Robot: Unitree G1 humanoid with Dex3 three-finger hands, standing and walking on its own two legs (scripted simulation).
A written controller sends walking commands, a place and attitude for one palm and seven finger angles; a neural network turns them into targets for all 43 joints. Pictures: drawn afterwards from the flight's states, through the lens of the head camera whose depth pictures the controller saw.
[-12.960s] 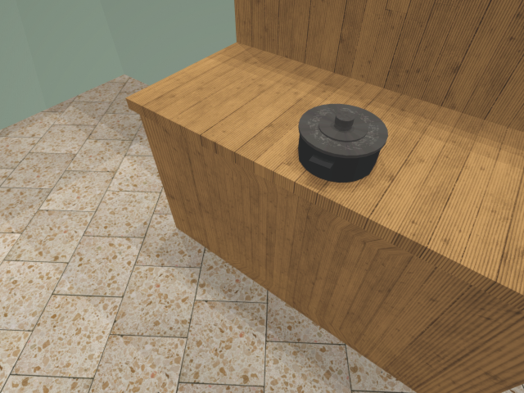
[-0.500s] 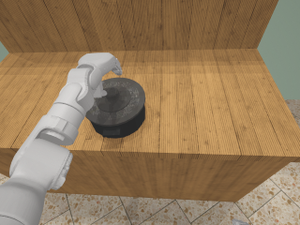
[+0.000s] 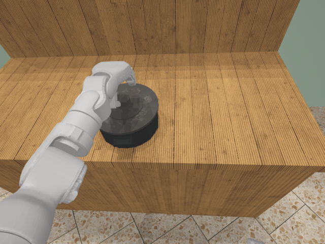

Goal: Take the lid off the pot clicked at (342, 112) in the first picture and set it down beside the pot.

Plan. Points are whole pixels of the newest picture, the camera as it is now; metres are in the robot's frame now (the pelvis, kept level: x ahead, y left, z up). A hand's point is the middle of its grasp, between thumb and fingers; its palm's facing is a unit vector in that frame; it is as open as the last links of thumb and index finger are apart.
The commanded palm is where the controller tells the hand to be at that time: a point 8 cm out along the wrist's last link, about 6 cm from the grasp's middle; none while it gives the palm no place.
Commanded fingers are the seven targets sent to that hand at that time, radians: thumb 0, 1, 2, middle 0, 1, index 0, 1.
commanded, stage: lower the open fingers around the knob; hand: left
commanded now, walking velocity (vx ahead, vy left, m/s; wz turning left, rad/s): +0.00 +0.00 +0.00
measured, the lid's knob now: (122, 100) +0.50 +0.11 +0.06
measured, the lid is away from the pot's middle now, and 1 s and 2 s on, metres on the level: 0.00 0.00 0.00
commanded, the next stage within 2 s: close the fingers and squeeze the knob in 0.82 s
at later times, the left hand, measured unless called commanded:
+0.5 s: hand (118, 100) +0.47 +0.12 +0.09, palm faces -0.34 +0.00 -0.94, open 10.3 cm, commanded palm +0.46 +0.11 +0.15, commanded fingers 0.00 -0.30 1.40 -0.82 -0.08 -0.82 -0.08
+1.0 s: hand (118, 102) +0.47 +0.12 +0.08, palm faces -0.36 -0.01 -0.93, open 10.3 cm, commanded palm +0.47 +0.11 +0.14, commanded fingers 0.00 -0.11 1.06 -0.55 -0.67 -0.55 -0.67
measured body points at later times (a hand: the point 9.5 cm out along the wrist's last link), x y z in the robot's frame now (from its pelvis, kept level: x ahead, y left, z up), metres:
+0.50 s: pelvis +0.01 -0.01 +0.00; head +0.05 -0.04 +0.45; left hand +0.48 +0.11 +0.15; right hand +0.08 -0.27 -0.14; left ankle -0.03 +0.06 -0.74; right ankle +0.00 -0.12 -0.74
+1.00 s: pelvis +0.01 +0.00 +0.00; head +0.06 -0.03 +0.44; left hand +0.49 +0.12 +0.14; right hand +0.07 -0.26 -0.14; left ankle -0.03 +0.06 -0.74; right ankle +0.00 -0.12 -0.74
